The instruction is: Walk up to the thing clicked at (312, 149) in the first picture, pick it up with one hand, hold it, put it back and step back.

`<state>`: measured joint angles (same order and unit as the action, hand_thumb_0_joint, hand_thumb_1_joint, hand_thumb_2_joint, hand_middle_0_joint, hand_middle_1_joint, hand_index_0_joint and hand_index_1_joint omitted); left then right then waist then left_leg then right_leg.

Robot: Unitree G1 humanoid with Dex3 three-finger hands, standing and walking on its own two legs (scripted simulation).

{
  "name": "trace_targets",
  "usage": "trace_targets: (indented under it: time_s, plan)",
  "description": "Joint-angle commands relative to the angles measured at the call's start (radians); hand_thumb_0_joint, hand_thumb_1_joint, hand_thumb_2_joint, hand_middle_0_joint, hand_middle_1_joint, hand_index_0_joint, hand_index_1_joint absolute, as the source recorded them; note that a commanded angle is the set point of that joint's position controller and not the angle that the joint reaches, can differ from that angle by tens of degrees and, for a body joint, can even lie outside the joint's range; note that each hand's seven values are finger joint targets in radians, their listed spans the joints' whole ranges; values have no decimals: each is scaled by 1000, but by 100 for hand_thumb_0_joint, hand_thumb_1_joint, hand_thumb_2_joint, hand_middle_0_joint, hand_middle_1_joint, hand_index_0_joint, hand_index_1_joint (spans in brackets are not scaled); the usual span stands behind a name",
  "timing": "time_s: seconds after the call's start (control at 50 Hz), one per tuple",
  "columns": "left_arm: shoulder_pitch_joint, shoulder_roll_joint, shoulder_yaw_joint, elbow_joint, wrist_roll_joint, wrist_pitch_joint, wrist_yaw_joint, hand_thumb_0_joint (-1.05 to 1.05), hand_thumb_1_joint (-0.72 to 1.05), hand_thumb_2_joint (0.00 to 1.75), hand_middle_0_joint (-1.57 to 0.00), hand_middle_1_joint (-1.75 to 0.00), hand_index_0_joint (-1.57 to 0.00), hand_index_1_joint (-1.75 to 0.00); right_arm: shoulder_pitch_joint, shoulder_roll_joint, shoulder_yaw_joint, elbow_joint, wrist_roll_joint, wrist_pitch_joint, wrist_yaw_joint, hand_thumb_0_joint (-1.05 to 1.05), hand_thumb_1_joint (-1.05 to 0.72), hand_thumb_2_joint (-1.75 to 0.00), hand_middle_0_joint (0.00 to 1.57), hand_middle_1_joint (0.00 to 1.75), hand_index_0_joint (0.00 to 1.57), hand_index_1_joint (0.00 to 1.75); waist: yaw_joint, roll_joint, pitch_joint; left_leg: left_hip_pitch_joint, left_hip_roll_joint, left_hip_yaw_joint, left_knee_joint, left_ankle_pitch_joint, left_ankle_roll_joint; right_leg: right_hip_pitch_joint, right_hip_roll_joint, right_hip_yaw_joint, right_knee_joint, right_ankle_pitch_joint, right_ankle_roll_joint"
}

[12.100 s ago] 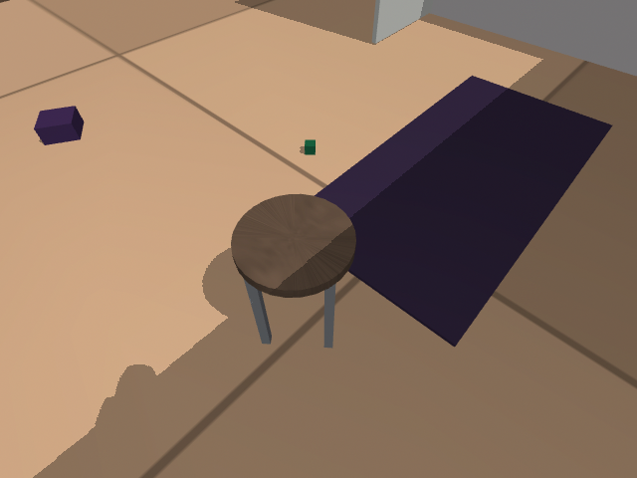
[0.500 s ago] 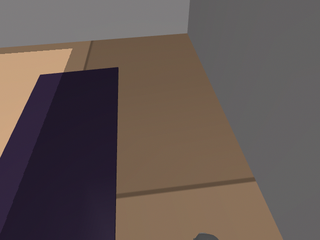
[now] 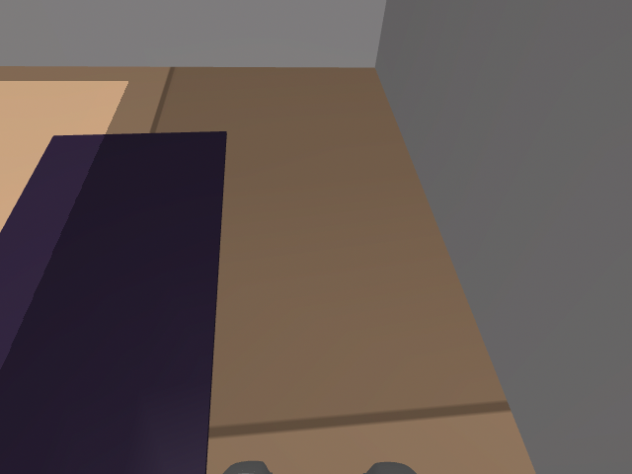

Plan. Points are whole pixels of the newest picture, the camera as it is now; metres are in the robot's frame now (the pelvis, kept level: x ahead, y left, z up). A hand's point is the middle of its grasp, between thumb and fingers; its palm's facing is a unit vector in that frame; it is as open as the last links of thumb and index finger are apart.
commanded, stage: walk up
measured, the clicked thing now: out of the picture +0.33 +1.43 -0.73
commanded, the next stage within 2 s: stand in 1.18 s
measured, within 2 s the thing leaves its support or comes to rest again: neither
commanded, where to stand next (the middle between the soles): +0.14 -0.03 m, yaw +0 degrees
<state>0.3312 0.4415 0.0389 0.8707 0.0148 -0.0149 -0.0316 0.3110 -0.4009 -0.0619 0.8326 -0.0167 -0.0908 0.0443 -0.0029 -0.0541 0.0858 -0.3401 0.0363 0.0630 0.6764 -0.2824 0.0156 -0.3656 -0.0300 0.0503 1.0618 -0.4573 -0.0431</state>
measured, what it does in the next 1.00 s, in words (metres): steps on the spot: right foot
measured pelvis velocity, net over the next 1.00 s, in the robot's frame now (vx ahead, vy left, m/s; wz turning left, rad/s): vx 0.08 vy -0.04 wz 0.02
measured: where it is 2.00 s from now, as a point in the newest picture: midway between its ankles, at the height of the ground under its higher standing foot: outside the picture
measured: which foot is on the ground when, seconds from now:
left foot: down 0.00-1.00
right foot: up 0.00-0.24, down 0.26-1.00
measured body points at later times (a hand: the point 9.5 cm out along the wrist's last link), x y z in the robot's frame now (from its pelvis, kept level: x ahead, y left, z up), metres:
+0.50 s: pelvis +0.06 -0.03 -0.01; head +0.09 -0.04 +0.44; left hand +0.18 +0.26 -0.12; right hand +0.14 -0.35 -0.13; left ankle +0.06 +0.10 -0.72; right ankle +0.14 -0.15 -0.72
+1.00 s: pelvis +0.08 -0.04 +0.02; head +0.09 -0.04 +0.47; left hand +0.14 +0.27 -0.11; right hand +0.18 -0.34 -0.10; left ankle +0.06 +0.10 -0.72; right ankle +0.14 -0.15 -0.72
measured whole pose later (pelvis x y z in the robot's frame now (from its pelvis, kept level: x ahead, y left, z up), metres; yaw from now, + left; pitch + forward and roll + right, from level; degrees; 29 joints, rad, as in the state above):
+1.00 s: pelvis +0.08 -0.04 +0.02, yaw +1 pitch -2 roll +0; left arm 0.08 0.35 0.01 1.15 0.00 0.00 -0.02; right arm 0.09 -0.37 0.01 1.12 -0.01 -0.03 0.01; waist 0.02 0.00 0.07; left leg -0.12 0.03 -0.02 0.39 -0.24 -0.03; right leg -0.22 -0.03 -0.05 0.38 -0.11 0.00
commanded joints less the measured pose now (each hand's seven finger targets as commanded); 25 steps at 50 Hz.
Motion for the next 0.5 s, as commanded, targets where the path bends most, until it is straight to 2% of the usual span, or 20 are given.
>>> trace_targets:
  time_s: [0.0,0.04,0.08,0.12,0.16,0.18,0.2,0.22,0.24,0.26,0.28,0.3,0.32,0.34,0.36,0.4,0.44,0.46,0.48]
  plan:
    - [66,195,67,-52,-20,-32,13,0,90,90,-20,-30,-20,-30,68,-280,-70,-57,16,-25,-42,0,-90,-90,20,30,20,30,10,219,-22,189,264,-305,-328,307,179,-226,-56,45,32,77,2]
    - [37,158,61,-50,-17,-20,8,0,90,90,-20,-30,-20,-30,53,-263,-61,-67,7,-23,-50,0,-90,-90,20,30,20,30,9,230,-27,141,238,-202,-292,540,186,-142,-42,14,-56,78,22]
    - [0,132,54,-55,-18,-9,8,0,90,90,-20,-30,-20,-30,28,-250,-49,-74,5,-18,-59,0,-90,-90,20,30,20,30,15,242,-17,98,234,-133,-258,694,195,-82,-51,-25,-159,120,29]
    - [-43,120,51,-51,-18,-4,11,0,90,90,-20,-30,-20,-30,14,-247,-40,-70,9,-9,-63,0,-90,-90,20,30,20,30,10,230,-43,74,206,-95,-205,760,165,-7,-33,-65,-256,194,14]
    - [-64,114,50,-43,-18,0,16,0,90,90,-20,-30,-20,-30,10,-253,-41,-68,17,8,-66,0,-90,-90,20,30,20,30,0,249,-85,97,198,-101,-156,731,157,37,-4,-96,-312,219,7]
    - [-63,114,51,-36,-19,-1,18,0,90,90,-20,-30,-20,-30,-2,-250,-40,-69,24,17,-67,0,-90,-90,20,30,20,30,7,234,-113,115,191,-100,-117,689,150,64,9,-101,-363,245,4]
    - [-61,117,50,-25,-17,-3,19,0,90,90,-20,-30,-20,-30,-23,-252,-38,-71,28,27,-67,0,-90,-90,20,30,20,30,18,212,-128,97,178,-90,-72,617,139,117,16,-113,-438,292,-1]
    - [-60,132,56,-15,-11,-10,21,0,90,90,-20,-30,-20,-30,-40,-238,-30,-71,34,37,-67,0,-90,-90,20,30,20,30,31,177,-142,64,153,-84,-12,513,110,187,19,-100,-514,366,-15]
    - [-56,187,69,-13,-5,-18,25,0,90,90,-20,-30,-20,-30,-25,-199,-17,-70,39,42,-67,0,-90,-90,20,30,20,30,42,60,-169,3,114,-67,90,364,69,266,-51,0,-542,529,-43]
    - [-60,239,83,-20,0,-26,28,0,90,90,-20,-30,-20,-30,17,-145,1,-69,41,47,-68,0,-90,-90,20,30,20,30,32,-123,-197,-97,33,-27,250,22,22,315,-257,263,-616,619,-107]
    - [-115,245,72,-31,-14,-24,28,0,90,90,-20,-30,-20,-30,-4,-168,-3,-45,41,66,-79,0,-90,-90,20,30,20,30,30,-144,-199,-48,-23,-59,297,-345,21,206,-352,385,-649,594,-241]
    - [-143,226,65,-32,-8,-19,29,0,90,90,-20,-30,-20,-30,-28,-189,-13,-22,34,75,-84,0,-90,-90,20,30,20,30,26,-103,-146,-8,-1,-109,321,-389,17,92,-333,371,-669,466,-233]
    - [-182,218,59,-33,-5,-15,33,0,90,90,-20,-30,-20,-30,-35,-191,-14,-5,37,76,-81,0,-90,-90,20,30,20,30,15,-100,-109,-24,-2,-126,313,-360,17,59,-284,299,-671,382,-209]
    - [-215,209,53,-35,3,-13,38,0,90,90,-20,-30,-20,-30,-17,-196,-13,21,40,75,-77,0,-90,-90,20,30,20,30,0,-106,-98,-38,2,-116,273,-309,13,71,-238,249,-654,332,-176]
    - [-235,208,54,-30,6,-9,38,0,90,90,-20,-30,-20,-30,8,-196,-12,50,36,74,-75,0,-90,-90,20,30,20,30,-11,-149,-96,-14,2,-84,232,-249,7,41,-218,212,-657,271,-153]
    - [-240,204,54,-25,11,0,36,0,90,90,-20,-30,-20,-30,14,-195,-11,82,24,69,-69,0,-90,-90,20,30,20,30,-3,-162,-123,32,-16,-47,102,-194,-2,47,-194,180,-638,238,-143]
    - [-260,187,49,-18,-1,11,33,0,90,90,-20,-30,-20,-30,24,-182,-10,115,14,59,-66,0,-90,-90,20,30,20,30,-18,-120,-149,127,-32,-31,-105,-70,0,32,-180,143,-576,223,-117]
    - [-253,155,39,-10,-9,14,30,0,90,90,-20,-30,-20,-30,-3,-188,-12,116,2,51,-68,0,-90,-90,20,30,20,30,-17,-80,-151,163,1,-94,-198,-19,10,0,-174,134,-554,218,-82]
    - [-248,113,26,-9,-20,15,27,0,90,90,-20,-30,-20,-30,-46,-231,-18,103,-12,43,-71,0,-90,-90,20,30,20,30,1,37,-148,159,128,-301,-293,-32,50,-46,-130,105,-482,194,-27]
